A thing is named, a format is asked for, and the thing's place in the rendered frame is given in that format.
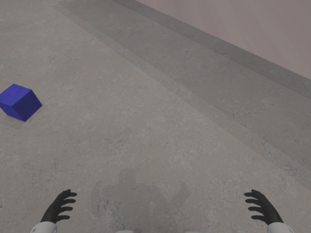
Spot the left robot hand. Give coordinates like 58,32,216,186
41,189,77,224

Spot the carton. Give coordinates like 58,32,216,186
0,84,42,122

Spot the right robot hand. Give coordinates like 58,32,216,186
244,189,284,225

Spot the left robot forearm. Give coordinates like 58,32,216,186
30,221,57,233

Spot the right robot forearm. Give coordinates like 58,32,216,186
267,222,294,233

